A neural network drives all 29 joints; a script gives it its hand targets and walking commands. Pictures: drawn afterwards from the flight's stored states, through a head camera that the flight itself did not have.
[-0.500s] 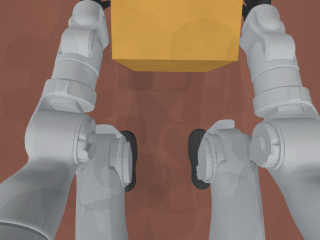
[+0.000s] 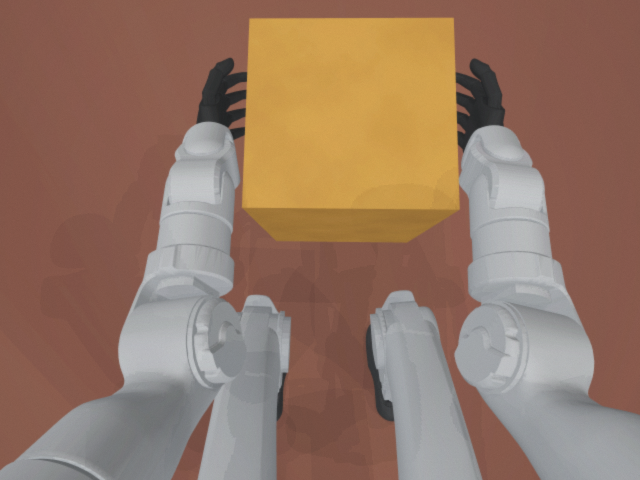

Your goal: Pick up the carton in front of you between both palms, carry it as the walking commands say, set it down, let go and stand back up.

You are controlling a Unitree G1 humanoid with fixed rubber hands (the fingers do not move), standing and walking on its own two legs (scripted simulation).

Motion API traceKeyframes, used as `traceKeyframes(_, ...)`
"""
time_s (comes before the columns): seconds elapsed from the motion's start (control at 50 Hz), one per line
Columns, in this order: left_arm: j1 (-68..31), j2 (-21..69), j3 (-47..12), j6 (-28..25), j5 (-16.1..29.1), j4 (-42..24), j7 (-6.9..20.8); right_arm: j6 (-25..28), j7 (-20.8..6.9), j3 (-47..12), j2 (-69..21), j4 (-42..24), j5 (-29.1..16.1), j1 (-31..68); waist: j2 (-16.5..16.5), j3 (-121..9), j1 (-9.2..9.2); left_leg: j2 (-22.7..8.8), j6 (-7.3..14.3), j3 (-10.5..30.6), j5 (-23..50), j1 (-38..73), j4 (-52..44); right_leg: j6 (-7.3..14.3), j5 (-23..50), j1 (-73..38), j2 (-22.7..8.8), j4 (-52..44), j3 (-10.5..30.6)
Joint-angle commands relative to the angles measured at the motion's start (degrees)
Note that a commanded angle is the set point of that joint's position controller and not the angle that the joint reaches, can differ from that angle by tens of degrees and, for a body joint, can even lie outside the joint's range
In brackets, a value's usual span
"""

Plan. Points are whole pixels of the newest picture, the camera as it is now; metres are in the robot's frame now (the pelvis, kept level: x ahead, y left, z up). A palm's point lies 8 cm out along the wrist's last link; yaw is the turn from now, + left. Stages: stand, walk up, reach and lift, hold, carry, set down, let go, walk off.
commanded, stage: reach and lift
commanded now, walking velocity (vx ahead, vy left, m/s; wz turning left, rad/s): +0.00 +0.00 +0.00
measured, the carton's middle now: (345, 154) +0.50 -0.02 -0.12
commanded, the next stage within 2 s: none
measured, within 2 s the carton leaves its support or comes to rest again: neither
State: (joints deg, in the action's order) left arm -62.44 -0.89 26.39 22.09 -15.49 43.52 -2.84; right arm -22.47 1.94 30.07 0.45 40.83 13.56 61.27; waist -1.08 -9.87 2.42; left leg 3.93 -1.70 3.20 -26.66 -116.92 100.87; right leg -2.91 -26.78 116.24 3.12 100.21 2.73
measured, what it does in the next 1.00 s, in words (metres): rises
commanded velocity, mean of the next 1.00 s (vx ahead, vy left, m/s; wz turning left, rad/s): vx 0.00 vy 0.00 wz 0.00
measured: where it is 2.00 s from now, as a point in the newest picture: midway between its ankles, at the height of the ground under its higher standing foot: (328, 389)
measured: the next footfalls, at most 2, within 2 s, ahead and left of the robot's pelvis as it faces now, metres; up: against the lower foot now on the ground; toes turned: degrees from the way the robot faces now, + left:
none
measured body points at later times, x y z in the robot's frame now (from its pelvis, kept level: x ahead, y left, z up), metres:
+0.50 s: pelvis +0.04 +0.00 +0.13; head +0.19 +0.00 +0.56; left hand +0.47 +0.14 +0.10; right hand +0.47 -0.16 +0.10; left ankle +0.12 +0.12 -0.45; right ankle +0.12 -0.13 -0.45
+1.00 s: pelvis +0.09 +0.00 +0.26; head +0.12 -0.01 +0.71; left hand +0.42 +0.16 +0.25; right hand +0.42 -0.15 +0.25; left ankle +0.12 +0.12 -0.45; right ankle +0.12 -0.13 -0.45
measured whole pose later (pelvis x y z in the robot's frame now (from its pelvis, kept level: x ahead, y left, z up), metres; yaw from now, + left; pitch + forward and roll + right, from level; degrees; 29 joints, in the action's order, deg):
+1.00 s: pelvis +0.09 +0.00 +0.26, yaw +1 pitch +10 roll +0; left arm -19.4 8.1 18.4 25.8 -13.0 26.8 -1.0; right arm -25.5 0.9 18.5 -9.1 27.1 13.6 20.3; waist -0.4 -7.1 0.0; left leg 1.7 -0.6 4.1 -18.0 -33.5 42.1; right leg -0.6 -17.9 33.3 1.6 41.7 3.5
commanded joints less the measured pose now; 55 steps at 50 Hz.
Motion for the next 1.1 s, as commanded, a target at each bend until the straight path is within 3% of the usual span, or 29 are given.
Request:
traceKeyframes(0.0,-36.2,63.4,-26.5,-1.1,9.9,-0.2,12.9,0.5,-16.5,-30.1,-61.1,2.0,-10.3,36.0,0.4,-58.7,-0.22,6.3,1.6,-6.4,5.6,39.4,-13.0,1.9,5.5,-29.7,6.5,-11.9,-7.1)
traceKeyframes(0.04,-36.6,65.0,-33.0,-1.6,12.4,-7.3,13.0,1.2,-16.4,-35.6,-62.7,-3.3,-13.1,34.0,-2.1,-66.9,-1.83,6.7,1.1,-6.5,11.0,43.3,-12.9,1.6,10.9,-35.3,6.4,-11.8,-7.1)
traceKeyframes(0.06,-34.1,66.1,-33.0,-0.9,13.7,-7.0,12.9,0.6,-16.7,-34.4,-61.8,-4.7,-14.1,35.8,-0.4,-65.2,1.65,6.1,0.7,-6.0,10.5,45.1,-14.9,0.9,10.8,-36.7,7.1,-12.8,-8.8)
traceKeyframes(0.08,-30.5,64.4,-34.6,-0.6,12.8,-7.3,13.3,0.0,-16.2,-36.0,-62.3,-5.1,-12.0,34.1,-0.5,-65.4,-2.61,7.4,0.6,-6.7,11.6,43.8,-15.3,0.9,11.3,-36.9,6.0,-13.4,-6.5)
traceKeyframes(0.14,-28.9,63.9,-34.2,0.1,13.4,-7.2,15.2,-0.4,-15.2,-40.5,-63.0,-7.6,-15.6,32.4,0.7,-61.5,-2.12,6.2,0.9,-6.5,9.3,43.3,-17.8,0.7,12.7,-45.0,6.3,-17.7,-5.0)
traceKeyframes(0.16,-27.8,63.7,-35.0,-0.1,14.6,-7.3,15.0,-0.8,-14.9,-40.0,-66.0,-5.1,-15.0,26.6,5.7,-61.6,1.11,5.7,0.8,-6.2,11.8,43.5,-18.1,0.5,18.0,-49.4,6.1,-19.2,-4.1)
traceKeyframes(0.22,-24.0,65.9,-34.6,-0.1,12.8,-7.1,15.4,-0.3,-13.7,-39.2,-65.8,-4.5,-13.3,23.7,-0.6,-57.1,-3.40,6.2,0.9,-5.6,7.9,48.2,-20.6,1.7,8.9,-48.7,6.0,-20.9,-3.3)
traceKeyframes(0.24,-20.6,63.0,-32.2,-1.0,11.5,-6.0,15.4,-0.2,-13.8,-40.7,-67.1,-5.0,-14.1,25.6,5.6,-54.2,-4.63,5.8,1.8,-4.5,8.5,49.3,-23.1,0.0,9.7,-44.1,6.7,-21.1,-5.5)
traceKeyframes(0.26,-20.2,69.7,-36.6,0.2,13.9,-4.5,15.1,1.3,-13.9,-39.9,-65.1,-10.2,-14.1,23.3,-2.8,-55.5,0.56,6.5,0.0,-5.6,11.4,48.5,-23.4,1.6,15.9,-51.8,5.9,-23.4,-3.8)
traceKeyframes(0.3,-21.0,68.8,-35.3,-0.9,14.8,-4.9,15.0,0.6,-13.6,-39.3,-65.8,-3.5,-11.7,19.1,2.1,-51.1,0.08,6.3,-0.1,-4.3,10.3,48.6,-25.5,1.7,15.0,-53.3,5.8,-25.4,-3.1)
traceKeyframes(0.36,-17.7,66.4,-35.9,-0.4,13.6,-6.7,14.2,0.5,-14.2,-37.3,-63.9,-2.8,-11.3,15.8,-0.7,-46.7,1.39,5.3,0.3,-3.0,9.1,54.3,-28.6,2.5,9.8,-51.6,6.0,-27.9,-3.6)
traceKeyframes(0.38,-16.3,66.0,-35.4,-0.7,12.3,-5.4,13.5,0.5,-14.8,-35.9,-65.4,1.7,-11.1,16.3,-2.0,-43.2,-1.70,5.5,0.5,-3.0,7.4,55.3,-29.9,2.7,7.8,-51.3,6.1,-28.7,-2.7)
traceKeyframes(0.4,-16.0,68.7,-34.1,-0.3,12.3,-4.0,13.7,0.5,-14.8,-35.0,-65.6,-0.6,-9.2,13.4,-1.8,-42.5,1.44,5.6,0.3,-2.6,4.6,57.4,-32.1,3.7,6.8,-54.1,6.2,-30.7,-3.0)
traceKeyframes(0.42,-15.6,68.0,-34.0,-1.0,11.2,-4.2,13.7,0.7,-14.9,-36.3,-67.6,-1.4,-9.8,17.3,1.9,-41.6,0.49,5.1,1.3,-2.3,4.9,56.8,-32.3,2.2,6.4,-55.1,6.3,-32.6,-2.8)
traceKeyframes(0.46,-10.2,69.9,-32.7,-0.5,9.5,-4.7,13.4,0.9,-15.7,-35.6,-64.6,-2.0,-10.1,14.3,-2.8,-41.6,-3.22,5.3,1.1,-1.3,8.5,63.8,-36.7,2.7,7.8,-55.3,6.1,-32.9,-3.1)
traceKeyframes(0.5,-12.3,68.2,-33.2,-0.4,10.2,-2.6,13.8,0.6,-14.8,-34.5,-67.4,-0.1,-8.1,9.8,-0.1,-37.5,2.14,4.8,1.0,-1.3,5.0,63.3,-37.7,3.1,7.1,-59.3,5.9,-36.4,-1.9)
traceKeyframes(0.52,-12.8,69.7,-34.5,-1.8,10.9,-8.4,14.1,0.5,-14.6,-36.6,-68.3,-2.4,-9.0,10.4,-1.2,-39.8,-3.11,5.2,1.4,-2.3,8.4,61.5,-37.5,3.4,10.6,-64.5,5.0,-36.7,0.3)
traceKeyframes(0.58,-8.3,69.9,-36.9,-1.0,10.8,-8.7,14.1,0.8,-15.3,-37.5,-67.9,-4.1,-9.8,7.3,-2.4,-39.4,0.61,4.8,1.2,-0.4,13.0,71.2,-41.7,3.1,14.8,-66.6,5.1,-39.7,0.1)
traceKeyframes(0.6,-8.6,69.5,-36.3,-1.8,10.6,-10.1,14.4,0.8,-15.4,-40.0,-69.3,-4.2,-10.0,8.1,1.3,-41.2,-3.85,4.8,1.3,-1.4,12.1,68.8,-41.7,2.5,14.8,-73.2,5.1,-41.6,0.6)
traceKeyframes(0.7,3.8,70.4,-37.2,1.2,11.0,-6.1,14.4,-0.1,-14.9,-41.0,-66.9,-8.1,-9.8,-0.1,-0.3,-33.3,-0.54,3.3,1.5,1.7,18.9,79.9,-48.8,3.8,19.4,-77.4,4.4,-47.9,1.6)
traceKeyframes(0.72,6.1,69.3,-37.3,0.3,10.3,-8.7,14.6,-0.5,-15.6,-42.3,-66.9,-6.7,-9.7,-0.6,0.7,-35.5,-5.10,4.2,1.6,0.5,21.5,81.8,-50.7,2.7,20.4,-77.8,4.7,-49.1,0.6)
traceKeyframes(0.74,2.6,70.1,-39.4,0.0,11.1,-10.5,14.8,0.1,-14.9,-42.6,-66.2,-7.9,-9.1,-4.7,0.9,-32.2,1.00,3.3,1.3,1.4,19.6,82.5,-49.9,3.5,21.4,-79.6,4.0,-50.1,1.7)
traceKeyframes(0.78,8.9,65.8,-34.9,0.3,7.6,-5.2,15.2,0.1,-14.9,-43.6,-66.6,-7.8,-9.6,-2.3,1.6,-26.2,-5.58,2.8,2.2,1.2,21.7,83.9,-53.4,2.7,21.0,-79.4,3.6,-53.7,2.4)
traceKeyframes(0.8,3.8,68.3,-37.8,0.0,10.3,-10.0,15.7,-0.1,-14.1,-42.8,-67.7,-8.1,-7.1,-6.6,2.9,-27.8,1.45,3.8,2.1,1.0,17.8,85.9,-55.0,2.5,19.4,-82.7,4.4,-55.2,1.5)
traceKeyframes(0.82,9.5,67.4,-40.4,0.5,10.8,-12.3,15.8,-0.2,-14.5,-43.0,-69.5,-7.9,-9.2,-8.4,1.1,-26.4,-3.51,2.5,2.3,2.6,20.4,88.8,-56.9,3.1,19.6,-83.8,4.2,-55.4,0.9)
traceKeyframes(0.84,9.4,67.8,-42.0,0.4,12.7,-13.9,15.5,-0.6,-14.8,-46.5,-70.6,-9.2,-10.6,-9.0,2.1,-26.5,-4.39,3.0,1.9,1.7,21.1,88.4,-57.9,3.1,21.4,-89.9,3.9,-57.5,1.9)
traceKeyframes(0.98,16.9,68.0,-41.4,4.6,12.2,-13.1,15.9,-4.2,-14.4,-44.3,-64.6,-13.8,-9.5,-15.3,0.5,-16.2,1.02,2.1,1.7,1.8,27.5,99.2,-67.7,3.1,27.3,-96.2,3.2,-67.8,2.0)
traceKeyframes(1.0,13.4,68.4,-43.5,5.3,12.4,-16.7,15.7,-4.8,-14.6,-46.9,-66.5,-13.5,-11.0,-11.0,-1.5,-16.8,-2.53,2.0,1.5,2.2,26.9,101.6,-67.4,3.0,26.8,-102.1,2.8,-67.1,2.1)
traceKeyframes(1.08,14.5,67.5,-43.4,7.6,13.3,-16.9,16.1,-8.0,-15.8,-45.1,-65.4,-12.9,-9.5,-16.5,2.3,-11.0,-0.90,0.5,1.8,2.9,21.6,106.2,-72.7,3.7,22.3,-105.4,2.4,-71.9,1.2)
